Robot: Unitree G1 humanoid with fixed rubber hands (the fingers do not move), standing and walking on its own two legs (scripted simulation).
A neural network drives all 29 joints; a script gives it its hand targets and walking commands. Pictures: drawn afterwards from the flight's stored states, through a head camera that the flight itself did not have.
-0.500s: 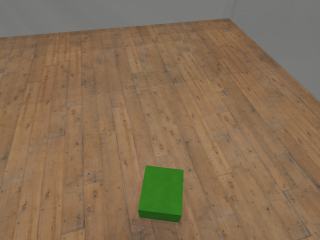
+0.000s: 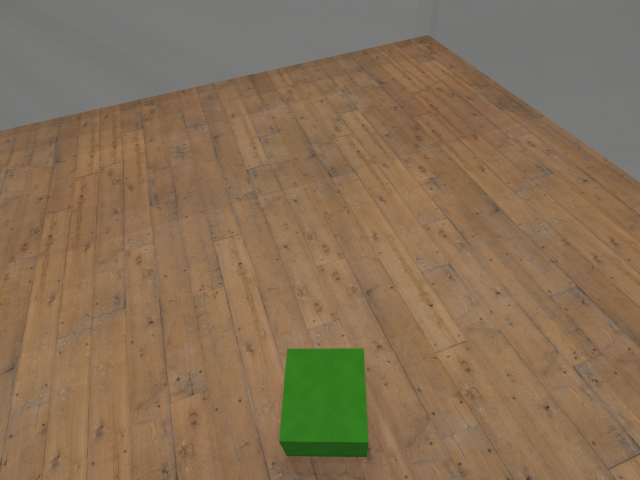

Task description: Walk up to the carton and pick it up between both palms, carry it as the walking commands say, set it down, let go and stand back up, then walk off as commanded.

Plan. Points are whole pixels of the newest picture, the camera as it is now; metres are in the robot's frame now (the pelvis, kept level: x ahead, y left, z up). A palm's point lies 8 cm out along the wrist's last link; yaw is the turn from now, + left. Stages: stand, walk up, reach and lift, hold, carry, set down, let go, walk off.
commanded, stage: walk up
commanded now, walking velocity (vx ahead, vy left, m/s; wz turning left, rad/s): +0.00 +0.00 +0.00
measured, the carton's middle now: (325, 401) +0.45 +0.04 -0.70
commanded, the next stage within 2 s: none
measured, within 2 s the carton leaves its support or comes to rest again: neither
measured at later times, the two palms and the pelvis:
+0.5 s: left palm out of the picture +0.03 +0.23 -0.15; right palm out of the picture -0.03 -0.24 -0.15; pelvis -0.01 +0.00 -0.01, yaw -4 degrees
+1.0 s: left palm out of the picture +0.05 +0.24 -0.15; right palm out of the picture -0.06 -0.22 -0.15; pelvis -0.02 +0.01 -0.01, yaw -7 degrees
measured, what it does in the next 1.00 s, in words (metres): stands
